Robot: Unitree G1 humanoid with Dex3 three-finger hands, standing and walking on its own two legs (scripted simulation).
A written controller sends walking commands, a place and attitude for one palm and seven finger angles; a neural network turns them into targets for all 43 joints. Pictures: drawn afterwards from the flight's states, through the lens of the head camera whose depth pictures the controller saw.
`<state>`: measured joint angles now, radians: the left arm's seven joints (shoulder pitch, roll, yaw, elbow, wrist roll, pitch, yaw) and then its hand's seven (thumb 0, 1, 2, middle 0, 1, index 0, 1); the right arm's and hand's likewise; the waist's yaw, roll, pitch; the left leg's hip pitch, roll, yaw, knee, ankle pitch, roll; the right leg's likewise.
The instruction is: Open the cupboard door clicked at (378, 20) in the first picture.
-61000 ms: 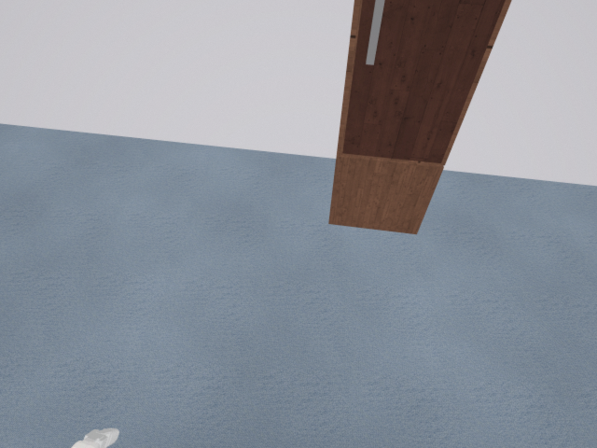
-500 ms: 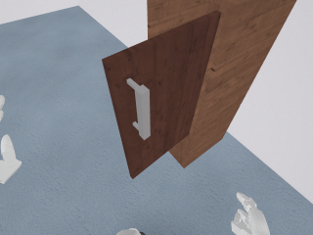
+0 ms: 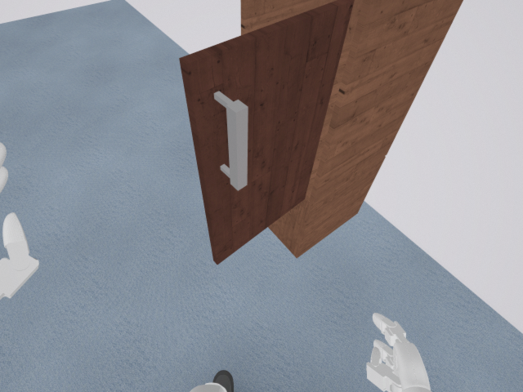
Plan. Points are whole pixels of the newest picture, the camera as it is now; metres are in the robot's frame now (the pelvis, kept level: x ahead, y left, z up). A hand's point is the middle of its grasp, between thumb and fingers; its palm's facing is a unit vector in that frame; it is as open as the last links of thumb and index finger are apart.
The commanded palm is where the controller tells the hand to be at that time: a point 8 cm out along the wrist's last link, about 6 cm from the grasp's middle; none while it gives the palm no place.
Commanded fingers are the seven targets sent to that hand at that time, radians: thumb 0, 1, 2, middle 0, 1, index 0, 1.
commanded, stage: stop stepping back and stand still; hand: left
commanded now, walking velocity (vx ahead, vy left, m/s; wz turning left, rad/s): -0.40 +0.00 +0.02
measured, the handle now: (230, 143) +0.48 +0.10 +0.10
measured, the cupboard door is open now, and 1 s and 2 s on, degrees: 94 94 94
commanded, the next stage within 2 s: let the arm hang, fingers relaxed in 1.00 s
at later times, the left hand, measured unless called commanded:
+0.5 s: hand out of the picture +0.10 +0.25 +0.16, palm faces +0.42 -0.80 -0.43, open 7.4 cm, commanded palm +0.04 +0.29 +0.18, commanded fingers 0.00 0.90 0.90 -0.20 -0.30 -0.20 -0.30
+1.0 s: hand out of the picture +0.09 +0.28 +0.17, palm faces +0.43 -0.77 -0.46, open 7.4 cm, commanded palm +0.03 +0.32 +0.18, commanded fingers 0.00 0.90 0.90 -0.20 -0.30 -0.20 -0.30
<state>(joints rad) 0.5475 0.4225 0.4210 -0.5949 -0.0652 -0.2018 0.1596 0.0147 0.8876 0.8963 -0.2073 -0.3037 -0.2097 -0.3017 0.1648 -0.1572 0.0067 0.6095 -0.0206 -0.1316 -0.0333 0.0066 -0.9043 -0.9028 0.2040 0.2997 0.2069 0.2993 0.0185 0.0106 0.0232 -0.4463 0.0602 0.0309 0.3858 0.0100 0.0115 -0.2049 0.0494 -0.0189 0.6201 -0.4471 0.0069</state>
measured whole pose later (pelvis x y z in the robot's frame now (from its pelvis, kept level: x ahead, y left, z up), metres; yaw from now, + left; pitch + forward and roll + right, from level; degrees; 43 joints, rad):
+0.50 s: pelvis -0.10 -0.01 +0.00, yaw +0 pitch -1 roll -1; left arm 0.58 0.39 0.39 -0.47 -0.03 -0.19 0.16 0.01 0.88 0.90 -0.21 -0.30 -0.21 -0.30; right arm 0.27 -0.23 -0.01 0.62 -0.01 -0.09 -0.09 0.01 -0.91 -0.90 0.20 0.30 0.20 0.30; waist -0.02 0.00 -0.03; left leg -0.31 0.00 0.00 0.50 -0.21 0.02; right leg -0.19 0.04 -0.04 0.48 -0.34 -0.03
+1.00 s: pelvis -0.11 +0.01 +0.01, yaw +0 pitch -1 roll -1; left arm 0.58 0.41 0.40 -0.49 -0.02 -0.19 0.17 0.01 0.89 0.90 -0.21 -0.30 -0.21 -0.30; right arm 0.27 -0.14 0.04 0.64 -0.02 -0.13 -0.06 0.01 -0.90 -0.90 0.20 0.30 0.21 0.30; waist 0.00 -0.01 0.00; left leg -0.26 -0.02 0.03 0.39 -0.11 0.05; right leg -0.19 0.02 -0.06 0.52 -0.39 -0.01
